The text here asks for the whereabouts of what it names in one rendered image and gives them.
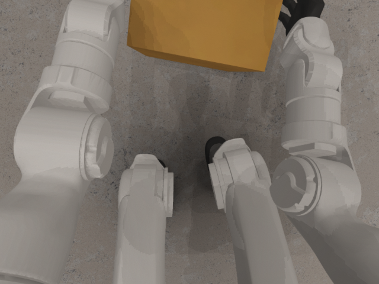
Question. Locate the robot right hand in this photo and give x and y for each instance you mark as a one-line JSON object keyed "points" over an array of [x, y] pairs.
{"points": [[301, 9]]}

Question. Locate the robot left shin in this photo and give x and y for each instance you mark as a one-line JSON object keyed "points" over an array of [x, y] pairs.
{"points": [[126, 177]]}

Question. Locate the right robot upper arm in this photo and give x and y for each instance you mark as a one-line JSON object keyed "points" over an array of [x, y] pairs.
{"points": [[320, 197]]}

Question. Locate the left robot upper arm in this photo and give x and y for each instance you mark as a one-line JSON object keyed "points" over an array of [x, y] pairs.
{"points": [[59, 152]]}

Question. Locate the robot right forearm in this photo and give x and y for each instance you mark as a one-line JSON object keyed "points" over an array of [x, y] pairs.
{"points": [[313, 94]]}

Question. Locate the left robot foot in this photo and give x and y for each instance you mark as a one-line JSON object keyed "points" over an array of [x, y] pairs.
{"points": [[162, 163]]}

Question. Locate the carton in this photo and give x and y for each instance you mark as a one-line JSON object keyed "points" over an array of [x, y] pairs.
{"points": [[229, 35]]}

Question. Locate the robot left forearm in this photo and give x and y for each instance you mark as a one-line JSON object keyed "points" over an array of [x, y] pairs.
{"points": [[84, 57]]}

